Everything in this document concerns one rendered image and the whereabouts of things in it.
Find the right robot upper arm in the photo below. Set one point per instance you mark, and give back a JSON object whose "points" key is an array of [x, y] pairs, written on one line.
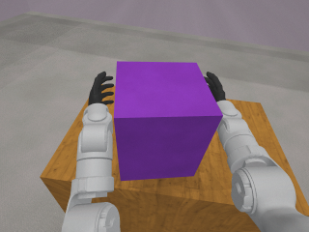
{"points": [[267, 195]]}

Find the left robot hand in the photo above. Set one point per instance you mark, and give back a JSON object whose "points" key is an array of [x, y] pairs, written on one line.
{"points": [[96, 94]]}

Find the right robot hand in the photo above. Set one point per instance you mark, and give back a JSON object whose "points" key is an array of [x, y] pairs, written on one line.
{"points": [[215, 87]]}

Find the carton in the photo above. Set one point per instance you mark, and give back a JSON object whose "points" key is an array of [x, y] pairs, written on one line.
{"points": [[165, 117]]}

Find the robot left forearm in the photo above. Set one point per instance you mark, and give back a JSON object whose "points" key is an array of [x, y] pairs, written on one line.
{"points": [[93, 176]]}

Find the pedestal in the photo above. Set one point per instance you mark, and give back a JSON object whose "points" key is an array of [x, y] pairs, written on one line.
{"points": [[199, 203]]}

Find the robot right forearm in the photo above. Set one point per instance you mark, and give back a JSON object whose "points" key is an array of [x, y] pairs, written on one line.
{"points": [[239, 142]]}

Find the left robot upper arm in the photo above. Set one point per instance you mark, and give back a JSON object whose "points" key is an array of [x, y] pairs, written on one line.
{"points": [[92, 217]]}

